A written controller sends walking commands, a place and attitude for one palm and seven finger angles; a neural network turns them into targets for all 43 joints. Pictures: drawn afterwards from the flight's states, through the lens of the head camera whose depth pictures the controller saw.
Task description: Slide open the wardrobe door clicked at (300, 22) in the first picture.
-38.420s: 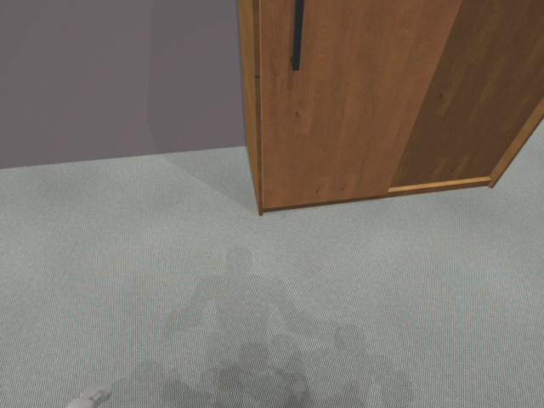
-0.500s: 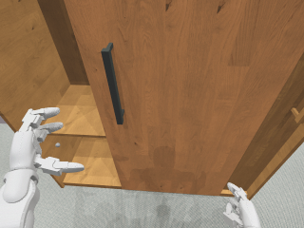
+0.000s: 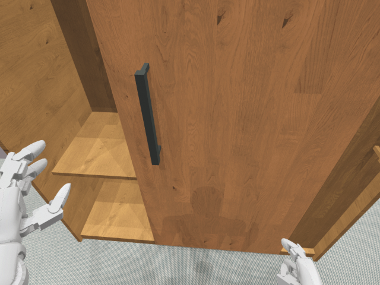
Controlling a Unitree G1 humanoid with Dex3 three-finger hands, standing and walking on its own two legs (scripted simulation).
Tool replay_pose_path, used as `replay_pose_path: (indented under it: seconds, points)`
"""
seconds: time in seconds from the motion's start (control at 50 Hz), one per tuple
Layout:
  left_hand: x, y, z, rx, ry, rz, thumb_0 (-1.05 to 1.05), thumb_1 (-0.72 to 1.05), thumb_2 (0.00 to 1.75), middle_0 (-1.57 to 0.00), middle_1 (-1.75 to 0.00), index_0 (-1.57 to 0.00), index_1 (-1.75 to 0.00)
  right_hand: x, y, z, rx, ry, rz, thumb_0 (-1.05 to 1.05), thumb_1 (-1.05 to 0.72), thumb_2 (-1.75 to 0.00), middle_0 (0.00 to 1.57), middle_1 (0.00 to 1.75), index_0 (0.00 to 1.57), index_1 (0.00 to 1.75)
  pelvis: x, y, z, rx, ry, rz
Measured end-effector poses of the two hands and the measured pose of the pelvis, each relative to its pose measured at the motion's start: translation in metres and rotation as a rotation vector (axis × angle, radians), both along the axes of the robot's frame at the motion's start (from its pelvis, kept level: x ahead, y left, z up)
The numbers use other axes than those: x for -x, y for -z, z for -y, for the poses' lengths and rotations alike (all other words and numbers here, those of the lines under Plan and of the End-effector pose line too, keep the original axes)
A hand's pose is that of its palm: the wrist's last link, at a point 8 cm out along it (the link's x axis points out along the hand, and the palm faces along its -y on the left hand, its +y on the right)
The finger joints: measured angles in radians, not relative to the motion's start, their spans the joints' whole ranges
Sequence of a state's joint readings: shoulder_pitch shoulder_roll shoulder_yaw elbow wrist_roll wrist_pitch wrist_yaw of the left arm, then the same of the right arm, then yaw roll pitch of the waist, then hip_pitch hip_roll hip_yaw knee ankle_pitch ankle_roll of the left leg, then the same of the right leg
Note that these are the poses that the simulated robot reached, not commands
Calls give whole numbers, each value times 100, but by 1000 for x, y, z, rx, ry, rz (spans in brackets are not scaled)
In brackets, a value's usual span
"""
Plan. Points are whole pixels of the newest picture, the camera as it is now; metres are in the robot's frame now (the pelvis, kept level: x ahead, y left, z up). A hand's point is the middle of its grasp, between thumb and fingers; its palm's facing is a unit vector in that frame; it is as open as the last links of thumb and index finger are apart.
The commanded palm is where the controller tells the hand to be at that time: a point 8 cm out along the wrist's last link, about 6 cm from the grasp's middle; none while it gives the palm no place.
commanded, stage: draw the hand back to the body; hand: left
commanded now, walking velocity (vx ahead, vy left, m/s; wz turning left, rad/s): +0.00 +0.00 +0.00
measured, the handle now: (151, 119) +0.46 +0.16 +0.12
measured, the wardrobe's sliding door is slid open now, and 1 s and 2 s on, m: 0.42 0.42 0.42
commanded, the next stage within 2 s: step back with the hand held close in 0.44 s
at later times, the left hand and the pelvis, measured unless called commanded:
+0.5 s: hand (49, 214) +0.17 +0.25 +0.15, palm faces +0.47 -0.81 -0.35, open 7.4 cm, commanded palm +0.12 +0.29 +0.17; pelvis -0.01 -0.01 +0.00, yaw +0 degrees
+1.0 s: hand (28, 217) +0.16 +0.29 +0.15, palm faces +0.41 -0.78 -0.48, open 7.4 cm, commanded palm +0.11 +0.32 +0.17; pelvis -0.04 +0.02 -0.01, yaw -1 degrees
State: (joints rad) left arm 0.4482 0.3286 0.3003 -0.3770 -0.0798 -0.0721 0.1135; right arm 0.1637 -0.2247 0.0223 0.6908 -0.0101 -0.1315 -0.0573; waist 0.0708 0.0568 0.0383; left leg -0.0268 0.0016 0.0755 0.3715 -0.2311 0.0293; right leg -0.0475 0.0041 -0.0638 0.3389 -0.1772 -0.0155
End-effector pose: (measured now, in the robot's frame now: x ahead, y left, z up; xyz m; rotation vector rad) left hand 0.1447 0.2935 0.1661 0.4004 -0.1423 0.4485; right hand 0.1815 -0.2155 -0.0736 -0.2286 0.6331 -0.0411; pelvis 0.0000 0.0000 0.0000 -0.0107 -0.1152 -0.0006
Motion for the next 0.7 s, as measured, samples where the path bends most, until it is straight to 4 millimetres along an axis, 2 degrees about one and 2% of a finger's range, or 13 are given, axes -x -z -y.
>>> replay_pose_path:
  seconds: [0.16, 0.26, 0.4, 0.56, 0.64, 0.7]
  points:
    - [20, -5, -4, -25, -46, 2, 1, 75, 83, -21, -39, -21, -39, 0, 0, 3, 8, -15, 1, 1, -90, -90, 20, 30, 21, 30, 3, 0, 2, 2, -9, 4]
    - [24, -4, -1, -13, -56, 14, 1, 84, 87, -21, -34, -21, -33, 4, 2, 4, 8, -14, -5, 1, -90, -90, 20, 30, 21, 30, 8, 0, 5, 0, -14, 9]
    - [22, 2, 5, -3, -42, 4, 1, 88, 90, -21, -31, -20, -31, 14, 3, 9, 7, 2, -8, 1, -90, -90, 20, 30, 21, 30, 12, 1, 10, 0, -8, 14]
    - [22, -4, 10, -26, -24, 15, 1, 89, 90, -21, -30, -21, -30, 20, 5, 16, 9, 17, -10, 1, -90, -90, 20, 30, 21, 30, 12, 1, 12, 0, -5, 19]
    - [18, -11, -1, -70, -47, 38, 1, 89, 90, -21, -30, -21, -30, 22, 7, 19, 8, 23, -28, 1, -90, -90, 20, 30, 21, 30, 14, 1, 13, 7, -11, -13]
    - [11, -8, -6, -87, -47, 29, 1, 89, 90, -21, -30, -21, -30, 26, 7, 22, 13, 44, -45, 1, -90, -90, 20, 30, 21, 30, 18, 3, 11, 14, -5, -56]
